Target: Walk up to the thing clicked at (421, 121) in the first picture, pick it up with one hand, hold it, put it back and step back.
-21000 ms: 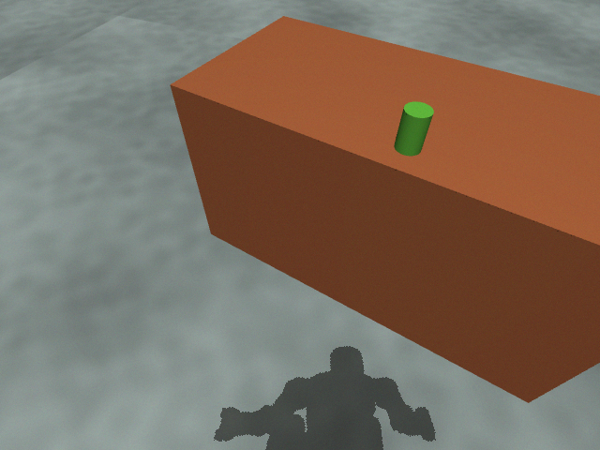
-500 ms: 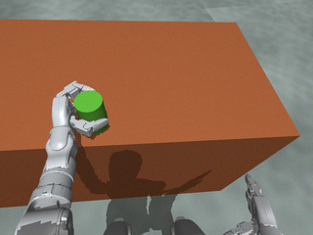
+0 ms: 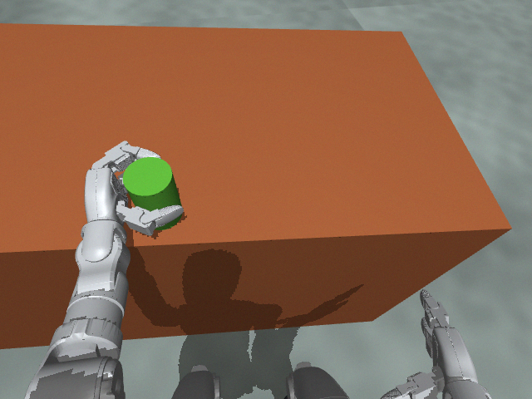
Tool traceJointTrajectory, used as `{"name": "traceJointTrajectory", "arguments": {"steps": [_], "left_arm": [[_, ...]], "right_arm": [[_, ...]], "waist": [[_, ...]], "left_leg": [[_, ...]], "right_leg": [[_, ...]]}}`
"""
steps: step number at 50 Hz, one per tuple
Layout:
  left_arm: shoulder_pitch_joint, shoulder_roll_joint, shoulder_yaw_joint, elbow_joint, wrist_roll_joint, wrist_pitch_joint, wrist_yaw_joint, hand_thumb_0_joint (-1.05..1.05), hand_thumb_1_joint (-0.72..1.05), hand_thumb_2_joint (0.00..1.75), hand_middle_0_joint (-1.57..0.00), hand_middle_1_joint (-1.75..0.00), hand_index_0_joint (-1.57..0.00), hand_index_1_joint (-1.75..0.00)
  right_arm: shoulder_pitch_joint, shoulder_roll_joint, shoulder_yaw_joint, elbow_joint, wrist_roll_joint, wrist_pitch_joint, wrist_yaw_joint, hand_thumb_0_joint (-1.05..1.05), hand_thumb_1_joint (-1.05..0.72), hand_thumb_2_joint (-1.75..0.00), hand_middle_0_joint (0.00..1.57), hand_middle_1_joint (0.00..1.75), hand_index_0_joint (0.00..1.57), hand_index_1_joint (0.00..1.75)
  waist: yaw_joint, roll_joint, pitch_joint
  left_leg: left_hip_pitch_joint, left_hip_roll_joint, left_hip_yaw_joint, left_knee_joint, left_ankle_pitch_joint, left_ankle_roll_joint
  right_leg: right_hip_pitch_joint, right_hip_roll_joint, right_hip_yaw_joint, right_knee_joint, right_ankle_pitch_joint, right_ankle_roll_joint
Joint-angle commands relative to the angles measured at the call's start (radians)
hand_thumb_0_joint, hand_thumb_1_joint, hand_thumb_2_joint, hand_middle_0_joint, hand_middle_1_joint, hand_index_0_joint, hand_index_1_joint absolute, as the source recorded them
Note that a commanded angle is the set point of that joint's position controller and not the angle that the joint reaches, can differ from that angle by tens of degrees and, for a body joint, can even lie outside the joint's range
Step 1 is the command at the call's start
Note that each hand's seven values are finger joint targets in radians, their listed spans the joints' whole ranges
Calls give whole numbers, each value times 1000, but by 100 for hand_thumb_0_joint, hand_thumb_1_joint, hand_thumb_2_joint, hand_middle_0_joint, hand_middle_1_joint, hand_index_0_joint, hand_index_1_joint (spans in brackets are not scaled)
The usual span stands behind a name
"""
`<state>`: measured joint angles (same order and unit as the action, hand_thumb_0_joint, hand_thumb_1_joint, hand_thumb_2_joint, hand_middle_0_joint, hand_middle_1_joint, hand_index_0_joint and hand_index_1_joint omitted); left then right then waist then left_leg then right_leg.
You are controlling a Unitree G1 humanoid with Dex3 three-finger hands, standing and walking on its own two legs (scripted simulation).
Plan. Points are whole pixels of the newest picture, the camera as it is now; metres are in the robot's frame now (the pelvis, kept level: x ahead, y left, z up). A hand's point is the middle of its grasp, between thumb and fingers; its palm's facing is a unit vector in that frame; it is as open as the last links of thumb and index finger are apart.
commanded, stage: open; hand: left
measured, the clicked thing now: (155, 195) +0.41 +0.15 +0.04
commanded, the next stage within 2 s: withdraw in 0.40 s
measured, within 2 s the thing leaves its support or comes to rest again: neither
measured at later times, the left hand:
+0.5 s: hand (148, 188) +0.42 +0.16 +0.05, palm faces +0.08 -1.00 +0.02, open 14.4 cm
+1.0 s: hand (80, 127) +0.44 +0.22 +0.16, palm faces +0.08 -1.00 -0.03, open 16.1 cm
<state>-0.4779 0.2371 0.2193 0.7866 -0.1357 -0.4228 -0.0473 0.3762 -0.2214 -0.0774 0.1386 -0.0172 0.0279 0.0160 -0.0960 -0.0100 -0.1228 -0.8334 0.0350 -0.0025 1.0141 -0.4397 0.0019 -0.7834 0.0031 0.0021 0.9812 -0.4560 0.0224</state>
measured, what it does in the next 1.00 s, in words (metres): stands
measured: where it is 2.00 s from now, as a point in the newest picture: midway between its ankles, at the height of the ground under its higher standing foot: outside the picture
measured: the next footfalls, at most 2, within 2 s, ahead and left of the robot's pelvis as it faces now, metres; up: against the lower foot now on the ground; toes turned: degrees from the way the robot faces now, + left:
none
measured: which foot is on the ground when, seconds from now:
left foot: down 0.00-1.00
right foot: down 0.00-1.00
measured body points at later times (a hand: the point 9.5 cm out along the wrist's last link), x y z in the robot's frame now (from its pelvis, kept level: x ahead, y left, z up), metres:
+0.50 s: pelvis +0.00 +0.00 +0.00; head +0.07 +0.02 +0.44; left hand +0.41 +0.21 +0.05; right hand +0.15 -0.26 -0.03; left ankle +0.03 +0.12 -0.67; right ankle +0.01 -0.14 -0.67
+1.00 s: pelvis +0.01 +0.00 +0.02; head +0.04 +0.01 +0.47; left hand +0.43 +0.27 +0.16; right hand +0.16 -0.26 -0.03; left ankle +0.03 +0.12 -0.67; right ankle +0.01 -0.14 -0.67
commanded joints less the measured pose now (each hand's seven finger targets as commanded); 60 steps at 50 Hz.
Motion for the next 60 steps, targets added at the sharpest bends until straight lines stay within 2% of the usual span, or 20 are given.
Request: {"name": "traceJointTrajectory", "arguments": {"steps": [1, 7, 9, 15, 17, 25, 28, 31, 33, 35, 36, 43, 48, 49, 50, 52, 54, 57, 59, 60], "left_arm": [[-377, 161, 28, -227, 2, -63, -2, 0, -35, 61, -103, -90, -106, -90], [-381, 170, 42, -226, -7, -60, -7, 0, -48, 35, -78, -61, -77, -61], [-358, 131, 24, -182, -9, -58, -10, 0, -47, 33, -72, -56, -72, -57], [-387, 170, 40, -219, -4, -63, -4, 0, -43, 27, -58, -43, -56, -44], [-364, 137, 18, -189, -4, -62, -7, 0, -46, 23, -52, -38, -51, -39], [-352, 152, 27, -189, -5, -58, -7, 0, -50, 10, -34, -19, -32, -21], [-434, 223, 45, -278, 6, -61, -5, 0, -42, 19, -26, -23, -26, -24], [-446, 264, 77, -287, -4, -48, -7, 0, -39, 18, -23, -20, -22, -21], [-461, 322, 117, -335, -17, -35, -8, 0, -37, 17, -20, -18, -19, -19], [-496, 298, 88, -372, -19, -13, -15, 0, -39, 17, -21, -19, -21, -20], [-467, 337, 122, -340, -20, 8, -17, 0, -40, 16, -22, -19, -21, -19], [-456, 310, 74, -218, -39, 162, -102, 0, -41, 13, -20, -17, -20, -16], [-470, 345, 88, -155, -71, 228, -183, 0, -39, 12, -22, -18, -23, -16], [-452, 351, 88, -158, -75, 238, -195, 0, -47, 9, -14, -10, -15, -8], [-375, 505, 116, -148, 51, 258, -135, 0, -55, 7, -6, -5, -7, -6], [-467, 448, 98, -239, 42, 271, -104, 0, -55, 6, -6, -6, -6, -6], [-446, 515, 134, -270, 63, 286, -82, 0, -57, 7, -6, -8, -6, -8], [-362, 547, 162, -291, 85, 297, -41, 0, -58, 7, -6, -4, -4, -7], [-328, 516, 155, -337, 86, 298, -20, 0, -59, 8, -6, -4, -4, -7], [-293, 504, 149, -360, 89, 302, -11, 0, -59, 7, -6, -4, -4, -7]], "right_arm": [[15, -142, -70, -187, 7, -41, -8, 0, 49, -6, 5, 5, 5, 5], [16, -150, -77, -196, 7, -42, -12, 0, 49, -6, 5, 5, 5, 5], [14, -144, -75, -208, 7, -41, -10, 0, 50, -6, 5, 5, 5, 5], [17, -144, -71, -212, 11, -35, -15, 0, 51, -6, 5, 5, 5, 5], [21, -141, -69, -205, 10, -31, -14, 0, 50, -6, 5, 5, 5, 5], [13, -154, -75, -204, 11, -32, -16, 0, 50, -6, 5, 5, 5, 5], [3, -195, -120, -235, 11, -25, -24, 0, 53, -5, 5, 5, 5, 5], [17, -178, -104, -216, 14, -10, -26, 0, 53, -5, 5, 5, 5, 5], [6, -194, -117, -225, 22, -6, -32, 0, 52, -6, 5, 5, 5, 5], [18, -146, -77, -220, 24, -3, -31, 0, 52, -6, 5, 5, 5, 5], [-5, -179, -106, -214, 28, -1, -36, 0, 52, -6, 5, 5, 5, 5], [-70, -124, -38, -61, 53, -18, -52, 0, 53, -5, 5, 5, 5, 5], [-88, -176, -55, 24, 65, -51, -62, 0, 55, -5, 5, 5, 5, 5], [-81, -185, -59, 41, 69, -55, -67, 0, 61, -4, 5, 5, 5, 5], [-53, -246, -133, 10, 64, -42, -73, 0, 61, -4, 5, 5, 5, 5], [-94, -192, -75, -23, 70, -36, -67, 0, 61, -4, 5, 5, 5, 5], [-77, -250, -148, -8, 72, -33, -77, 0, 60, -5, 5, 5, 5, 5], [-82, -161, -63, -22, 79, -36, -72, 0, 57, -6, 5, 5, 5, 5], [-42, -131, -48, 21, 80, -38, -72, 0, 56, -6, 5, 5, 5, 5], [-50, -155, -74, 14, 80, -43, -73, 0, 55, -6, 5, 5, 5, 5]], "waist": [[-14, 52, -344], [-12, 50, -387], [-20, 44, -364], [-14, 38, -358], [-20, 42, -356], [-12, 45, -347], [-21, 63, -421], [6, 84, -423], [19, 87, -449], [14, 109, -438], [21, 110, -441], [28, 70, -280], [20, 24, -272], [18, 19, -277], [44, 5, -244], [43, 6, -284], [49, -14, -318], [87, 8, -253], [94, 55, -254], [91, 74, -267]], "left_leg": [[274, -15, -5, -141, 202, 9], [281, -15, -3, -123, 246, 13], [273, -15, -6, -127, 232, 11], [260, -17, -1, -137, 189, 12], [262, -15, -2, -135, 190, 12], [271, -14, -4, -136, 212, 9], [312, -15, -5, -136, 238, 9], [330, -17, -6, -147, 276, 4], [351, -20, -1, -151, 290, 8], [369, -21, 2, -166, 307, 4], [383, -20, -1, -178, 314, 2], [379, -16, 9, -249, 290, 10], [408, -10, 7, -281, 301, 13], [423, -12, 11, -279, 314, 15], [453, -19, 18, -314, 337, 4], [484, -23, 21, -317, 352, 5], [521, -22, 21, -321, 372, 10], [487, -30, 31, -350, 334, 9], [506, -29, 33, -360, 340, 5], [526, -27, 31, -362, 359, 2]], "right_leg": [[105, 19, -20, -125, 241, -34], [116, 17, -14, -114, 282, -32], [108, 18, -19, -113, 263, -34], [117, 17, -13, -119, 238, -31], [102, 18, -14, -117, 234, -33], [99, 19, -17, -113, 243, -34], [131, 17, -13, -116, 276, -32], [161, 19, -16, -119, 294, -36], [203, 16, -8, -135, 316, -31], [225, 16, -11, -143, 331, -32], [231, 17, -13, -148, 326, -34], [243, 23, -15, -227, 310, -30], [262, 23, -23, -253, 310, -32], [269, 20, -20, -261, 327, -29], [298, 13, -33, -278, 345, -24], [336, 11, -30, -290, 369, -20], [364, 11, -32, -298, 388, -15], [386, 2, -28, -323, 354, -15], [396, -1, -29, -329, 345, -20], [395, -1, -31, -329, 348, -22]]}}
